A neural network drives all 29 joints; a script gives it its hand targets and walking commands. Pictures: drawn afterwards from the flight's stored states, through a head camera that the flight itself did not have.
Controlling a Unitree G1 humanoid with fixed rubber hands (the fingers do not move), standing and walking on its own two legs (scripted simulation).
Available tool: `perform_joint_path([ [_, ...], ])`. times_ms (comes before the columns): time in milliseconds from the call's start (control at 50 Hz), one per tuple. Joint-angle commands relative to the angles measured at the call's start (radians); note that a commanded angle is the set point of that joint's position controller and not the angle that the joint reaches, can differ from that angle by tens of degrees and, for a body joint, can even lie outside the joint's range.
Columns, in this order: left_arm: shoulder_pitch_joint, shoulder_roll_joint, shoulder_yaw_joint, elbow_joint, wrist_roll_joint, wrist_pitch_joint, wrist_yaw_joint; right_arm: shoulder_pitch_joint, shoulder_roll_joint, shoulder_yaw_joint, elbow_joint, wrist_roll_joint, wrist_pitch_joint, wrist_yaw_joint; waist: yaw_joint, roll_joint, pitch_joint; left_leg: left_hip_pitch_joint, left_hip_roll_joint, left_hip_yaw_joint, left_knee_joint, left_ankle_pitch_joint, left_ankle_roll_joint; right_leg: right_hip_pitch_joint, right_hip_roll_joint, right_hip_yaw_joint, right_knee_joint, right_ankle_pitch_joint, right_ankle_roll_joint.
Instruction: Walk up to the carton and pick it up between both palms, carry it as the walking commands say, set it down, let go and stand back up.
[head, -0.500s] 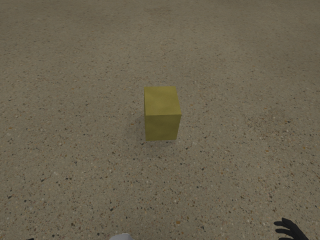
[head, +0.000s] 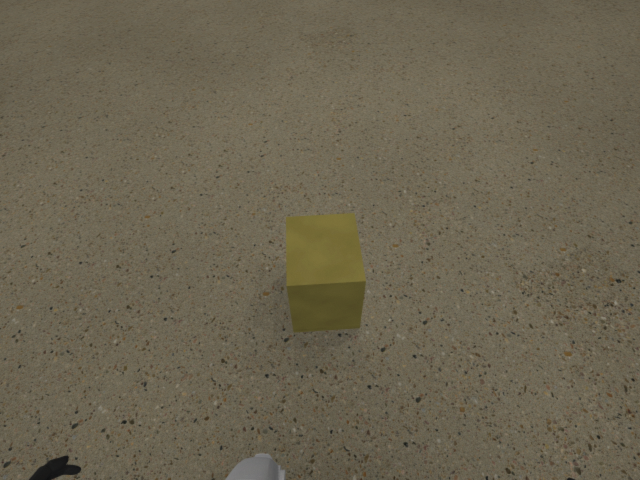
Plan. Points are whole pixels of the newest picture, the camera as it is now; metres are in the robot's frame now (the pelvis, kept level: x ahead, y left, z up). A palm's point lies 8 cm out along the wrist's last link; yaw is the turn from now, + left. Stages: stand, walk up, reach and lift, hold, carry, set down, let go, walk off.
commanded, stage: walk up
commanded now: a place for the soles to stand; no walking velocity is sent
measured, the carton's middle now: (323, 273) +0.83 +0.06 -0.62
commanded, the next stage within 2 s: none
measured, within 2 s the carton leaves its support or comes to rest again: neither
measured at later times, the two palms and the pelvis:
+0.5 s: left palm (119, 364) +0.27 +0.32 -0.07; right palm (611, 420) +0.24 -0.38 -0.09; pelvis +0.18 -0.03 -0.02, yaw +0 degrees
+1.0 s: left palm (154, 321) +0.36 +0.31 -0.11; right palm (540, 312) +0.41 -0.33 -0.10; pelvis +0.28 -0.01 -0.01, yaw -1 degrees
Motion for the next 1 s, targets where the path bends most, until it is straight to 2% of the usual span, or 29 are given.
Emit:
perform_joint_path([
  [0, 0.015, 0.218, 0.048, -0.060, 0.001, -0.002, -0.001, -0.019, -0.135, -0.043, -0.059, 0.000, -0.008, 0.009, 0.003, -0.214, -0.006, 0.057, -0.013, 0.044, -0.136, 0.074, 0.003, -0.005, -0.211, 0.184, -0.214, 0.111, -0.187],
  [40, 0.001, 0.225, 0.043, -0.070, 0.001, 0.006, -0.002, -0.018, -0.132, -0.048, -0.060, 0.004, -0.011, 0.010, -0.011, -0.200, -0.007, 0.149, -0.044, 0.077, -0.215, 0.108, 0.012, -0.043, -0.209, 0.177, -0.186, 0.032, -0.175],
  [80, -0.010, 0.191, 0.020, -0.080, 0.000, 0.013, 0.000, 0.042, -0.158, -0.063, -0.042, 0.001, -0.018, 0.001, -0.063, -0.125, -0.031, 0.350, -0.080, 0.085, -0.307, 0.096, 0.035, -0.139, -0.172, 0.134, -0.052, -0.006, -0.133],
  [100, 0.000, 0.148, 0.001, -0.090, 0.003, 0.012, 0.004, 0.137, -0.204, -0.082, -0.021, -0.003, -0.025, -0.013, -0.115, -0.004, -0.086, 0.522, -0.022, -0.030, -0.366, -0.010, 0.072, -0.230, -0.124, 0.086, 0.170, 0.059, -0.101],
  [120, 0.014, 0.085, -0.016, -0.118, -0.005, 0.010, 0.003, 0.207, -0.306, -0.112, -0.045, -0.010, -0.032, -0.028, -0.151, 0.215, -0.140, 0.676, 0.266, -0.505, -0.516, -0.239, 0.189, -0.470, 0.008, 0.007, 0.497, -0.096, -0.019],
  [140, 0.020, 0.163, 0.002, -0.102, -0.003, 0.023, 0.019, 0.181, -0.339, -0.120, -0.063, 0.011, -0.027, -0.031, -0.138, 0.121, -0.129, 0.602, 0.376, -0.664, -0.578, -0.297, 0.300, -0.535, 0.006, 0.121, 0.624, -0.229, 0.000],
  [160, 0.014, 0.198, 0.011, -0.077, -0.007, 0.027, 0.025, 0.128, -0.296, -0.108, -0.073, 0.029, -0.025, -0.032, -0.111, 0.021, -0.068, 0.502, 0.352, -0.582, -0.561, -0.266, 0.309, -0.513, -0.031, 0.190, 0.651, -0.189, 0.006],
  [220, 0.063, 0.171, 0.011, -0.033, -0.001, 0.022, 0.009, 0.034, -0.237, -0.088, -0.089, 0.011, -0.018, -0.032, -0.067, 0.107, 0.014, 0.300, 0.205, -0.249, -0.549, -0.099, 0.233, -0.369, -0.076, 0.150, 0.411, -0.155, 0.016],
  [260, 0.060, 0.150, 0.018, -0.025, 0.003, 0.024, -0.005, 0.034, -0.242, -0.089, -0.098, -0.003, -0.019, -0.023, -0.065, 0.146, 0.007, 0.233, 0.190, -0.193, -0.545, -0.032, 0.239, -0.278, -0.057, 0.110, 0.334, -0.124, 0.026],
  [320, 0.029, 0.134, 0.029, -0.016, 0.005, 0.016, -0.016, -0.010, -0.246, -0.088, -0.111, 0.001, -0.016, -0.011, -0.045, 0.146, 0.002, 0.141, 0.167, -0.143, -0.520, -0.139, 0.213, -0.150, -0.031, 0.066, 0.168, -0.017, 0.019],
  [380, 0.097, 0.154, 0.057, 0.021, 0.017, 0.006, -0.008, -0.022, -0.203, -0.069, -0.118, -0.001, 0.000, -0.004, 0.014, 0.025, -0.028, -0.028, 0.100, -0.075, -0.334, -0.320, 0.145, 0.113, 0.032, 0.021, 0.061, 0.003, 0.002],
  [400, 0.177, 0.182, 0.072, 0.035, 0.018, 0.000, 0.004, -0.014, -0.156, -0.052, -0.124, -0.009, 0.001, -0.010, 0.057, -0.097, -0.039, -0.139, 0.052, -0.033, -0.148, -0.352, 0.116, 0.232, -0.016, 0.122, 0.000, -0.128, -0.027],
  [420, 0.226, 0.289, 0.093, 0.017, 0.020, -0.010, 0.017, -0.046, -0.101, -0.034, -0.163, 0.000, -0.003, -0.014, 0.095, -0.355, -0.032, -0.342, -0.074, 0.069, 0.205, -0.276, 0.046, 0.249, -0.328, 0.687, -0.292, -0.548, -0.144],
  [440, 0.164, 0.322, 0.094, -0.016, 0.011, -0.016, 0.020, -0.057, -0.171, -0.045, -0.142, 0.006, 0.004, -0.027, 0.075, -0.206, -0.002, -0.369, -0.050, -0.092, 0.316, -0.215, 0.033, 0.195, -0.418, 0.827, -0.349, -0.575, -0.224],
  [460, 0.110, 0.297, 0.088, -0.025, 0.001, -0.016, 0.025, -0.026, -0.216, -0.058, -0.114, 0.010, 0.002, -0.030, 0.040, -0.112, 0.022, -0.341, -0.009, -0.142, 0.317, -0.135, 0.033, 0.171, -0.384, 0.727, -0.306, -0.472, -0.242],
  [480, 0.082, 0.269, 0.081, -0.024, -0.007, -0.016, 0.030, 0.013, -0.218, -0.059, -0.093, 0.005, 0.000, -0.029, 0.018, -0.104, 0.030, -0.307, 0.022, -0.132, 0.279, -0.084, 0.030, 0.144, -0.340, 0.604, -0.274, -0.344, -0.228],
  [540, 0.056, 0.220, 0.059, -0.028, -0.004, -0.018, 0.024, 0.066, -0.183, -0.056, -0.058, -0.006, 0.001, -0.011, -0.016, -0.176, 0.012, -0.124, 0.034, -0.058, 0.124, -0.038, 0.003, 0.040, -0.257, 0.333, -0.220, 0.067, -0.195],
  [640, 0.023, 0.206, 0.020, -0.029, -0.003, 0.003, 0.038, -0.017, -0.099, -0.031, -0.050, 0.005, 0.017, -0.022, -0.012, -0.223, -0.017, 0.113, -0.033, 0.061, -0.072, 0.075, 0.005, -0.050, -0.208, 0.173, -0.075, 0.556, -0.169],
  [700, -0.017, 0.187, -0.005, -0.029, -0.012, 0.022, 0.047, 0.004, -0.118, -0.035, -0.018, 0.002, 0.014, -0.036, -0.050, -0.177, -0.062, 0.301, -0.086, 0.069, -0.268, 0.175, 0.044, -0.102, -0.157, 0.141, 0.071, 0.399, -0.097],
  [720, -0.014, 0.147, -0.023, -0.035, -0.013, 0.025, 0.051, 0.031, -0.163, -0.048, -0.005, -0.003, 0.011, -0.044, -0.069, -0.086, -0.097, 0.404, -0.005, -0.033, -0.310, 0.246, 0.072, -0.163, -0.125, 0.116, 0.161, 0.263, -0.057],
  [740, 0.005, 0.080, -0.043, -0.049, -0.016, 0.031, 0.053, 0.061, -0.223, -0.060, -0.005, -0.009, 0.006, -0.052, -0.071, 0.105, -0.133, 0.470, 0.223, -0.332, -0.409, 0.316, 0.133, -0.259, -0.043, 0.073, 0.346, -0.018, 0.000],
  [760, 0.031, 0.117, -0.043, -0.011, -0.032, 0.053, 0.065, 0.004, -0.249, -0.060, -0.017, 0.014, 0.008, -0.053, -0.062, 0.125, -0.161, 0.409, 0.317, -0.455, -0.453, 0.300, 0.271, -0.235, 0.000, 0.101, 0.391, -0.318, 0.023],
  [780, 0.019, 0.152, -0.035, 0.012, -0.026, 0.059, 0.072, -0.033, -0.240, -0.062, -0.014, 0.016, 0.015, -0.055, -0.059, 0.082, -0.137, 0.373, 0.297, -0.425, -0.438, 0.256, 0.281, -0.227, -0.024, 0.136, 0.402, -0.345, 0.021],
  [820, 0.022, 0.148, -0.032, 0.054, -0.018, 0.053, 0.075, -0.118, -0.208, -0.045, -0.005, 0.013, 0.026, -0.059, -0.026, 0.098, -0.088, 0.284, 0.223, -0.299, -0.398, 0.263, 0.226, -0.179, -0.033, 0.127, 0.288, -0.284, 0.009],
  [860, 0.064, 0.123, -0.032, 0.120, -0.008, 0.040, 0.073, -0.203, -0.185, -0.031, 0.011, 0.017, 0.039, -0.054, 0.013, 0.100, -0.073, 0.156, 0.144, -0.172, -0.343, 0.250, 0.151, -0.007, 0.006, 0.083, 0.080, -0.034, 0.005],
  [880, 0.040, 0.135, -0.029, 0.125, 0.003, 0.036, 0.073, -0.202, -0.148, -0.015, 0.021, 0.020, 0.043, -0.050, 0.010, 0.066, -0.077, 0.109, 0.129, -0.157, -0.324, 0.195, 0.109, 0.044, -0.019, 0.140, 0.030, 0.036, -0.002],
  [900, -0.018, 0.172, -0.030, 0.113, 0.007, 0.030, 0.072, -0.199, -0.106, 0.001, 0.034, 0.025, 0.045, -0.046, -0.009, -0.016, -0.067, 0.113, 0.082, -0.117, -0.287, 0.100, 0.060, -0.015, -0.117, 0.287, -0.063, 0.012, -0.027],
  [920, -0.094, 0.199, -0.029, 0.117, 0.001, 0.026, 0.065, -0.205, -0.105, 0.003, 0.055, 0.030, 0.047, -0.045, -0.044, -0.059, -0.061, 0.231, 0.030, -0.072, -0.270, 0.027, 0.030, -0.127, -0.159, 0.341, -0.104, -0.012, -0.053],
  [980, -0.167, 0.149, -0.050, 0.157, -0.010, 0.031, 0.065, -0.238, -0.132, 0.000, 0.119, 0.020, 0.040, -0.047, -0.039, -0.029, -0.060, 0.307, 0.060, -0.083, -0.323, 0.146, 0.042, -0.109, -0.094, 0.237, -0.056, 0.094, -0.016],
])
